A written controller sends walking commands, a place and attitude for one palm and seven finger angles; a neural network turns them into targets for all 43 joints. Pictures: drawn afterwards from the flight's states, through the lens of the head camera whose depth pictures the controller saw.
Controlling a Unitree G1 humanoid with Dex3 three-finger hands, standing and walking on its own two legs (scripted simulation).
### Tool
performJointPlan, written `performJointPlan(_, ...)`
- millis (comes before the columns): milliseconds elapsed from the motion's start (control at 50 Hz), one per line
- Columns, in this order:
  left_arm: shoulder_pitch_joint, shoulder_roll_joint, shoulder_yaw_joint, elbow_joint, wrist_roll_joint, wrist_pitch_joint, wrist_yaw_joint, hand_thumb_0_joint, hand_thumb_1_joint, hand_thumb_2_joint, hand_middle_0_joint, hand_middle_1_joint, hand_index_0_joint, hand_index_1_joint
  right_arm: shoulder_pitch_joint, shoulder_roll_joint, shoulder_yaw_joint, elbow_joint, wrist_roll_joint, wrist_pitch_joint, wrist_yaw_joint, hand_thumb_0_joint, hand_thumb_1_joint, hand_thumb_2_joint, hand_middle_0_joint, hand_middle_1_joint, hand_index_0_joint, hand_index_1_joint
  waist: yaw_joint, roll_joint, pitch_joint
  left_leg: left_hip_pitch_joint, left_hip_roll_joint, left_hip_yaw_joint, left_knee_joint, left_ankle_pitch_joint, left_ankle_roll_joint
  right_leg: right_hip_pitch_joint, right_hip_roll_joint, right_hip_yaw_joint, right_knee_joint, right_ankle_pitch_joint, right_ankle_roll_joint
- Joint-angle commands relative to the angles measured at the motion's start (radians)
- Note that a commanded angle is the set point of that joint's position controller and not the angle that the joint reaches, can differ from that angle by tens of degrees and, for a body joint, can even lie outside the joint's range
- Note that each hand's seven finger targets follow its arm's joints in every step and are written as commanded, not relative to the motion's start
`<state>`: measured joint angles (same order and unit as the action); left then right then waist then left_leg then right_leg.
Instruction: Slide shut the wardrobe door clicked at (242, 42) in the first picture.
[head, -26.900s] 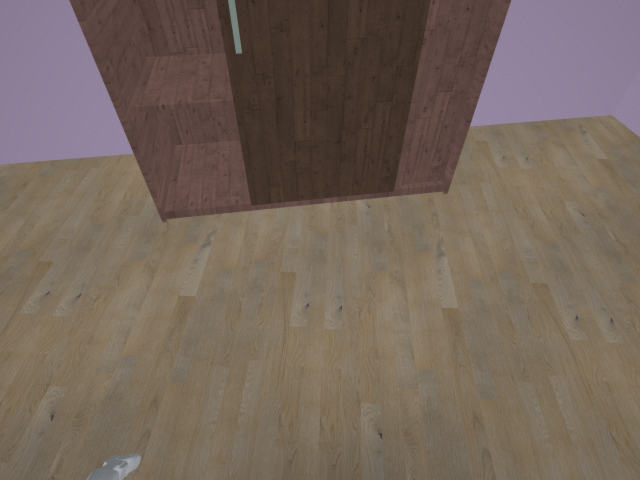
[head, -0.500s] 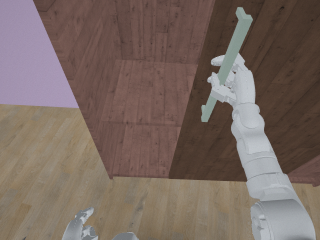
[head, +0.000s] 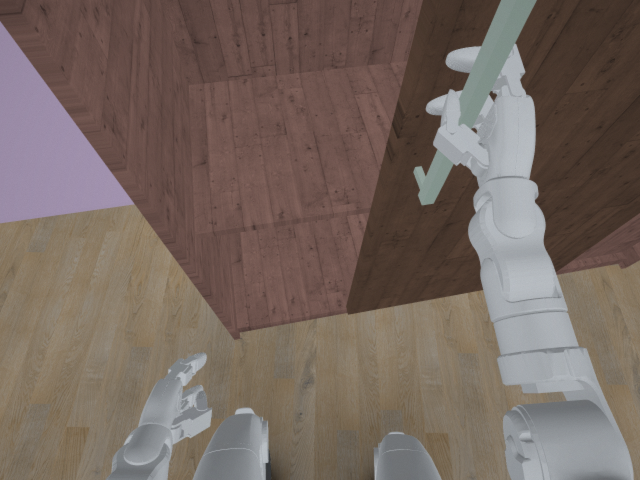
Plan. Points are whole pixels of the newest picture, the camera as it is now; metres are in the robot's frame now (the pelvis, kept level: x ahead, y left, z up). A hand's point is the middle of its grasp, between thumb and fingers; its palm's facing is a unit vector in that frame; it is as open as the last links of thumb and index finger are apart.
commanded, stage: step sideways, sliding the door along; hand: right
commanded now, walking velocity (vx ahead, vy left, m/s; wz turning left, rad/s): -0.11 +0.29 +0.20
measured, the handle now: (458, 103) +0.48 -0.18 +0.15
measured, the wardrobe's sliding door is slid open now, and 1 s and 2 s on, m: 0.33 0.08 0.00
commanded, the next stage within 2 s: none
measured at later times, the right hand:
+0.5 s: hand (354, 136) +0.43 -0.06 +0.15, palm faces +0.38 +0.92 -0.08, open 6.4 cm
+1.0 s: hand (193, 156) +0.41 +0.10 +0.15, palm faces +0.35 +0.94 -0.05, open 6.4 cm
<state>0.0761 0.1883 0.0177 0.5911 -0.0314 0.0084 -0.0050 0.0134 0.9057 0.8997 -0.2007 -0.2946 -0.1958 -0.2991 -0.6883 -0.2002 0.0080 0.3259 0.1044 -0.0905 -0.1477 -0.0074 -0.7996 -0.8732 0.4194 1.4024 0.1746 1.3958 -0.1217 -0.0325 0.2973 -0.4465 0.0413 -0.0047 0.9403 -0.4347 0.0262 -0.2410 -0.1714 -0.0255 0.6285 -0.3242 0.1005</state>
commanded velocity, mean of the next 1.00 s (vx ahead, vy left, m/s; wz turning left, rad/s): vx -0.31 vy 0.23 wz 0.24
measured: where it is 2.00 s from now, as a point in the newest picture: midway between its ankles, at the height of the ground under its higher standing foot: outside the picture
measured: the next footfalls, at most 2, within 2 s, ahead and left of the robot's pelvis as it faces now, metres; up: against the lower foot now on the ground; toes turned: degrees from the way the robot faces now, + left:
left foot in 0.08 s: +0.10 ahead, +0.20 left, +0.00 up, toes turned +3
right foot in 0.26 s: +0.07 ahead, -0.12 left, +0.00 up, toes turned -13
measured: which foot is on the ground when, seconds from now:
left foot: up 0.00-0.06, down 0.08-0.26, up 0.28-0.46, down 0.48-0.66, up 0.68-0.98, down 1.00-1.00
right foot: down 0.00-0.14, up 0.16-0.24, down 0.26-0.52, up 0.54-0.64, down 0.66-1.00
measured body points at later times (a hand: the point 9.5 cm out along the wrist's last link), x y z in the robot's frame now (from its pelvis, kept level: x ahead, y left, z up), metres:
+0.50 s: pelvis +0.07 +0.16 -0.01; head +0.16 +0.15 +0.42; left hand +0.30 +0.34 -0.12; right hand +0.40 -0.10 +0.16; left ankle +0.12 +0.29 -0.73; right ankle +0.03 -0.10 -0.72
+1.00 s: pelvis +0.07 +0.30 -0.01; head +0.16 +0.29 +0.42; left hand +0.30 +0.47 -0.11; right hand +0.39 +0.06 +0.16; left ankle +0.09 +0.45 -0.72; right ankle +0.06 +0.02 -0.72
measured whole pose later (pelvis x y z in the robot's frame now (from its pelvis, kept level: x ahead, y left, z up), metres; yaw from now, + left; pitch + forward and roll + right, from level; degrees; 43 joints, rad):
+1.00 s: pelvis +0.07 +0.30 -0.01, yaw +2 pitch -4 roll +2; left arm 0.08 0.14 0.01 0.53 -0.04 -0.12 -0.05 0.01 0.90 0.90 -0.21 -0.30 -0.20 -0.30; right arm -0.26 -0.19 -0.11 -0.16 0.06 -0.12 -0.21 -0.01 -0.77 -0.86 0.45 1.40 0.15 1.34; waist -0.17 -0.04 0.29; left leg -0.32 0.06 0.06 0.74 -0.25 -0.03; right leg -0.20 -0.39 -0.07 0.63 -0.30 0.13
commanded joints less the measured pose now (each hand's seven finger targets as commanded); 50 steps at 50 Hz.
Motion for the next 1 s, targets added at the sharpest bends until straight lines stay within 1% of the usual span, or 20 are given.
performJointPlan(0, -0.032, 0.146, 0.044, -0.138, -0.012, -0.030, 0.003, 0.000, 0.900, 0.900, -0.200, -0.300, -0.200, -0.300, -0.494, 0.141, 0.248, -0.414, -0.061, -0.114, 0.108, 0.000, -0.900, -0.900, 0.450, 1.400, 0.450, 1.400, 0.180, -0.259, -0.603, 0.160, -0.032, 0.112, -0.245, 0.161, -0.019, 0.369, -0.186, 0.004, 0.012, 0.776, -0.185)
performJointPlan(60, -0.024, 0.122, 0.039, -0.137, -0.031, -0.027, 0.004, 0.000, 0.900, 0.900, -0.200, -0.300, -0.200, -0.300, -0.416, 0.069, 0.185, -0.452, -0.084, -0.121, 0.101, 0.000, -0.900, -0.900, 0.450, 1.400, 0.450, 1.400, 0.168, -0.084, -0.653, 0.416, 0.001, 0.081, -0.494, 0.674, -0.001, 0.266, -0.085, -0.047, 0.222, 0.674, -0.131)
performJointPlan(120, -0.064, 0.091, 0.034, -0.112, -0.027, -0.050, 0.036, 0.000, 0.900, 0.900, -0.200, -0.300, -0.200, -0.300, -0.273, 0.002, 0.130, -0.453, -0.109, -0.089, 0.080, 0.000, -0.900, -0.900, 0.450, 1.400, 0.450, 1.400, 0.143, 0.358, -0.637, 0.656, 0.227, -0.223, -0.381, 1.405, 0.146, -0.163, 0.099, 0.003, 0.404, -0.170, -0.075)
performJointPlan(160, -0.069, 0.063, 0.016, -0.095, -0.016, -0.086, 0.041, 0.000, 0.900, 0.900, -0.200, -0.300, -0.200, -0.300, -0.279, 0.042, 0.141, -0.557, -0.092, -0.104, 0.075, 0.000, -0.900, -0.900, 0.450, 1.400, 0.450, 1.400, 0.142, 0.250, -0.581, 0.550, 0.237, -0.191, -0.357, 1.337, 0.128, -0.134, 0.071, 0.029, 0.207, -0.221, -0.101)
performJointPlan(200, -0.062, 0.084, 0.029, -0.064, -0.008, -0.107, 0.051, 0.000, 0.900, 0.900, -0.200, -0.300, -0.200, -0.300, -0.272, 0.061, 0.166, -0.653, -0.068, -0.126, 0.061, 0.000, -0.900, -0.900, 0.450, 1.400, 0.450, 1.400, 0.178, 0.049, -0.639, 0.427, 0.148, -0.054, -0.139, 1.179, 0.015, 0.177, -0.007, -0.005, -0.208, 0.389, -0.126)
performJointPlan(240, -0.064, 0.118, 0.061, -0.126, 0.000, -0.101, 0.015, 0.000, 0.900, 0.900, -0.200, -0.300, -0.200, -0.300, -0.212, 0.118, 0.200, -0.728, -0.043, -0.144, 0.078, 0.000, -0.900, -0.900, 0.450, 1.400, 0.450, 1.400, 0.146, -0.242, -0.678, -0.027, 0.005, 0.004, 0.188, -0.037, -0.062, 0.558, -0.355, 0.304, -0.158, 1.286, -0.330)
performJointPlan(280, -0.065, 0.162, 0.086, -0.144, 0.006, -0.100, 0.002, 0.000, 0.900, 0.900, -0.200, -0.300, -0.200, -0.300, -0.201, 0.116, 0.184, -0.662, -0.057, -0.130, 0.078, 0.000, -0.900, -0.900, 0.450, 1.400, 0.450, 1.400, 0.153, -0.126, -0.608, -0.154, -0.005, -0.070, 0.308, -0.162, -0.047, 0.526, -0.404, 0.246, -0.145, 1.127, -0.360)
performJointPlan(340, -0.065, 0.128, 0.066, -0.137, -0.002, -0.123, 0.005, 0.000, 0.900, 0.900, -0.200, -0.300, -0.200, -0.300, -0.196, 0.099, 0.185, -0.675, -0.075, -0.145, 0.061, 0.000, -0.900, -0.900, 0.450, 1.400, 0.450, 1.400, 0.146, -0.282, -0.533, -0.044, 0.032, -0.009, 0.006, -0.044, -0.024, 0.453, -0.286, -0.046, -0.062, 0.971, -0.221)
performJointPlan(400, -0.057, 0.119, 0.057, -0.149, -0.008, -0.143, -0.006, 0.000, 0.900, 0.900, -0.200, -0.300, -0.200, -0.300, -0.164, 0.067, 0.177, -0.692, -0.099, -0.145, 0.068, 0.000, -0.900, -0.900, 0.450, 1.400, 0.450, 1.400, 0.156, -0.290, -0.540, 0.164, -0.005, 0.069, -0.226, 0.195, -0.031, 0.353, -0.224, -0.107, 0.016, 0.848, -0.147)
performJointPlan(460, -0.066, 0.092, 0.053, -0.162, -0.034, -0.151, -0.005, 0.000, 0.900, 0.900, -0.200, -0.300, -0.200, -0.300, -0.129, -0.011, 0.126, -0.733, -0.122, -0.169, 0.073, 0.000, -0.900, -0.900, 0.450, 1.400, 0.450, 1.400, 0.147, -0.051, -0.567, 0.339, 0.034, 0.054, -0.440, 0.754, -0.030, 0.237, -0.116, -0.150, 0.213, 0.549, -0.089)
performJointPlan(500, -0.071, 0.058, 0.036, -0.158, -0.021, -0.157, 0.013, 0.000, 0.900, 0.900, -0.200, -0.300, -0.200, -0.300, -0.029, -0.099, 0.068, -0.772, -0.122, -0.161, 0.051, 0.000, -0.900, -0.900, 0.450, 1.400, 0.450, 1.400, 0.135, 0.200, -0.558, 0.417, 0.260, -0.285, -0.459, 1.432, 0.093, -0.055, 0.080, -0.108, 0.392, -0.255, -0.078)
performJointPlan(520, -0.058, 0.079, 0.059, -0.138, -0.022, -0.157, 0.021, 0.000, 0.900, 0.900, -0.200, -0.300, -0.200, -0.300, 0.013, -0.110, 0.045, -0.790, -0.107, -0.153, 0.048, 0.000, -0.900, -0.900, 0.450, 1.400, 0.450, 1.400, 0.120, 0.326, -0.603, 0.449, 0.285, -0.369, -0.429, 1.478, 0.141, -0.093, 0.095, -0.018, 0.485, -0.360, -0.053)
performJointPlan(600, -0.089, 0.068, 0.025, -0.104, -0.018, -0.161, 0.027, 0.000, 0.900, 0.900, -0.200, -0.300, -0.200, -0.300, 0.044, -0.001, 0.107, -0.947, -0.073, -0.186, 0.022, 0.000, -0.900, -0.900, 0.450, 1.400, 0.450, 1.400, 0.167, 0.213, -0.640, 0.530, 0.169, -0.128, -0.199, 1.310, 0.071, 0.033, 0.018, -0.014, -0.186, 0.025, -0.065)
performJointPlan(620, -0.087, 0.093, 0.049, -0.115, -0.017, -0.146, 0.024, 0.000, 0.900, 0.900, -0.200, -0.300, -0.200, -0.300, 0.047, 0.001, 0.121, -0.966, -0.060, -0.197, 0.025, 0.000, -0.900, -0.900, 0.450, 1.400, 0.450, 1.400, 0.177, 0.142, -0.652, 0.334, 0.110, -0.073, -0.095, 1.037, 0.005, 0.288, -0.083, 0.024, -0.277, 0.530, -0.099)
performJointPlan(640, -0.104, 0.136, 0.074, -0.140, -0.007, -0.143, 0.010, 0.000, 0.900, 0.900, -0.200, -0.300, -0.200, -0.300, 0.062, 0.032, 0.144, -0.992, -0.048, -0.209, 0.035, 0.000, -0.900, -0.900, 0.450, 1.400, 0.450, 1.400, 0.145, -0.081, -0.677, 0.033, 0.028, 0.001, 0.048, 0.341, -0.053, 0.535, -0.321, 0.224, -0.228, 1.112, -0.213)
performJointPlan(660, -0.082, 0.144, 0.078, -0.158, -0.004, -0.138, -0.007, 0.000, 0.900, 0.900, -0.200, -0.300, -0.200, -0.300, 0.066, 0.078, 0.173, -0.965, -0.065, -0.221, 0.050, 0.000, -0.900, -0.900, 0.450, 1.400, 0.450, 1.400, 0.137, -0.104, -0.714, -0.081, 0.003, -0.041, 0.234, -0.141, -0.056, 0.582, -0.428, 0.261, -0.168, 1.317, -0.314)
performJointPlan(760, -0.037, 0.140, 0.074, -0.160, 0.001, -0.148, -0.027, 0.000, 0.900, 0.900, -0.200, -0.300, -0.200, -0.300, 0.011, 0.116, 0.217, -0.859, -0.092, -0.176, 0.037, 0.000, -0.900, -0.900, 0.450, 1.400, 0.450, 1.400, 0.158, -0.317, -0.542, -0.267, 0.023, -0.038, 0.396, -0.115, -0.053, 0.542, -0.341, -0.009, -0.149, 0.936, -0.280)
performJointPlan(900, -0.032, 0.112, 0.055, -0.188, -0.005, -0.171, -0.031, 0.000, 0.900, 0.900, -0.200, -0.300, -0.200, -0.300, 0.017, 0.069, 0.184, -0.829, -0.115, -0.172, 0.052, 0.000, -0.900, -0.900, 0.450, 1.400, 0.450, 1.400, 0.174, -0.269, -0.497, 0.066, -0.049, 0.143, -0.118, 0.093, -0.068, 0.345, -0.235, -0.128, -0.062, 0.804, -0.151)
performJointPlan(960, -0.037, 0.080, 0.052, -0.169, -0.037, -0.173, -0.031, 0.000, 0.900, 0.900, -0.200, -0.300, -0.200, -0.300, 0.037, -0.001, 0.120, -0.849, -0.122, -0.189, 0.050, 0.000, -0.900, -0.900, 0.450, 1.400, 0.450, 1.400, 0.146, -0.104, -0.546, 0.310, -0.017, 0.123, -0.445, 0.606, -0.061, 0.251, -0.135, -0.139, 0.177, 0.519, -0.218)
performJointPlan(980, -0.032, 0.063, 0.048, -0.158, -0.036, -0.169, -0.022, 0.000, 0.900, 0.900, -0.200, -0.300, -0.200, -0.300, 0.048, -0.055, 0.090, -0.848, -0.126, -0.185, 0.046, 0.000, -0.900, -0.900, 0.450, 1.400, 0.450, 1.400, 0.153, 0.020, -0.539, 0.378, 0.073, 0.023, -0.479, 0.917, -0.029, 0.146, -0.060, -0.161, 0.250, 0.225, -0.167)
